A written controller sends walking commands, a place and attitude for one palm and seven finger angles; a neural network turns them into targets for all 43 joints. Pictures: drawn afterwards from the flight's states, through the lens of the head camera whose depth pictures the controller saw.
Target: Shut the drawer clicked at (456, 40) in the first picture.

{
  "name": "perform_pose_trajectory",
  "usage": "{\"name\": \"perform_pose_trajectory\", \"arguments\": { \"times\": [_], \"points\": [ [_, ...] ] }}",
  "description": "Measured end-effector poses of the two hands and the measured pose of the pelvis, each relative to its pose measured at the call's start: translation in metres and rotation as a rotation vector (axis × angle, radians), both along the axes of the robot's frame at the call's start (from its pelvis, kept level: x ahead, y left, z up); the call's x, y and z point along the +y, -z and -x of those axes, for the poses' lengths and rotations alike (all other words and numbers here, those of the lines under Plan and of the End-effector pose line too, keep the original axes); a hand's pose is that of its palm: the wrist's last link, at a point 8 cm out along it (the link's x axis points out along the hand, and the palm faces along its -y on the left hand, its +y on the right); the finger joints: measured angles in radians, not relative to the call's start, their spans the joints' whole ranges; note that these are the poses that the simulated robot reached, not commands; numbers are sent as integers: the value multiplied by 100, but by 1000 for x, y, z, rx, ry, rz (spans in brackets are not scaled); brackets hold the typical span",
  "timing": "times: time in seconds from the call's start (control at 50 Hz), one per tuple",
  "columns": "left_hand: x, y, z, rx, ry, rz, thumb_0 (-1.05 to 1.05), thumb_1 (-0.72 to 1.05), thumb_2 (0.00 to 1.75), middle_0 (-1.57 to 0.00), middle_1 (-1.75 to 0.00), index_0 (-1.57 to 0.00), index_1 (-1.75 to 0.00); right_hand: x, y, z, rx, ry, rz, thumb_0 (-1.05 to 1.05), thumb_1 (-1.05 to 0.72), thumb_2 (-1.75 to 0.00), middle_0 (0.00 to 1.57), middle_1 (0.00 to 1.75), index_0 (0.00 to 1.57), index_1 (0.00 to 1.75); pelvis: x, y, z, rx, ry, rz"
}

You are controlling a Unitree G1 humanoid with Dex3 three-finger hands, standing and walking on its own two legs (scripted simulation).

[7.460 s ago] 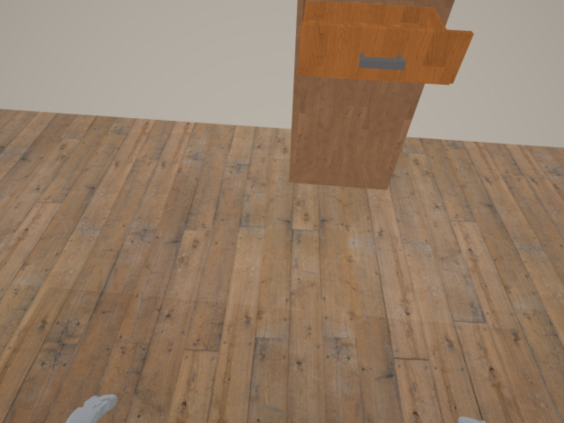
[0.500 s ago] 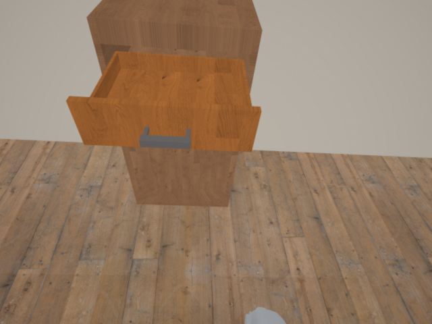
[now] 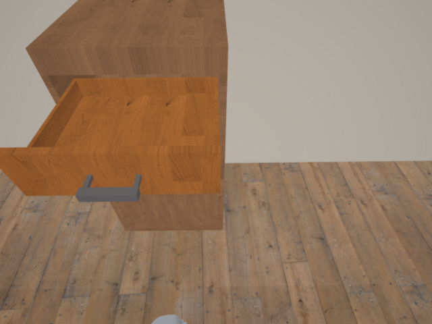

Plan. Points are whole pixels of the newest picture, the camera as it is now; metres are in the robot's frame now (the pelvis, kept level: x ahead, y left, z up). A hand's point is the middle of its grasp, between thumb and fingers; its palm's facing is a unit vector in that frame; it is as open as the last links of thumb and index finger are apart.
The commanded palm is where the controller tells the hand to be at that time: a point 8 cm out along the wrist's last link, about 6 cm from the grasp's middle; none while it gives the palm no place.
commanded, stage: take the last steps up to it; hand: left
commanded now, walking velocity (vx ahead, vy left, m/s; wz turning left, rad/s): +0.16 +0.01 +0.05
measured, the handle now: (111, 186) +0.37 +0.23 +0.04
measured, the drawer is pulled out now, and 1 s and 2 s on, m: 0.29 0.29 0.29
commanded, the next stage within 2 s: come to a stop and stand still in 0.06 s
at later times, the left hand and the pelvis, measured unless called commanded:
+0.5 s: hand out of the picture +0.04 +0.19 -0.18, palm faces +0.05 -0.98 -0.19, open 7.3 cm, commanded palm none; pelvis +0.05 +0.02 +0.00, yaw -2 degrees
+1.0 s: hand out of the picture +0.01 +0.12 -0.14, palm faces +0.09 -0.96 -0.25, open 7.3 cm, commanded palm none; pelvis +0.02 -0.05 +0.01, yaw +0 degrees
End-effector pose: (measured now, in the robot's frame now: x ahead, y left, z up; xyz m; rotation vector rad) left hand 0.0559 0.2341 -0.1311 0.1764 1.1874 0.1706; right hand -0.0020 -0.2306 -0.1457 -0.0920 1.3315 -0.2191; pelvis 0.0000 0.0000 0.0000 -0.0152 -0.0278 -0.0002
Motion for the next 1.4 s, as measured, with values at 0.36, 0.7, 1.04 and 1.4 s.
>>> {"name": "perform_pose_trajectory", "arguments": {
  "times": [0.36,0.7,1.04,1.4],
  "points": [
    [-8,27,49,340,-115,128,1,91,90,-20,-29,-20,-29,62,-16,-172,-182,-140,3,0,-91,-90,20,29,20,29,31,2,-76,-17,24,-21],
    [-20,7,9,99,-31,-58,0,91,90,-19,-29,-20,-29,-42,15,-67,-48,-21,3,-1,-91,-90,20,29,20,30,-33,12,-22,-14,23,-47],
    [-70,-20,68,199,-117,-12,0,91,90,-20,-30,-21,-30,-60,2,-4,161,-66,-49,1,-91,-90,20,29,20,29,-51,-14,-15,29,-5,-77],
    [-11,21,57,232,-95,64,1,91,90,-20,-29,-20,-29,13,-14,-98,-115,-113,33,-1,-94,-90,20,29,20,30,4,0,-26,3,9,-26]
  ]
}}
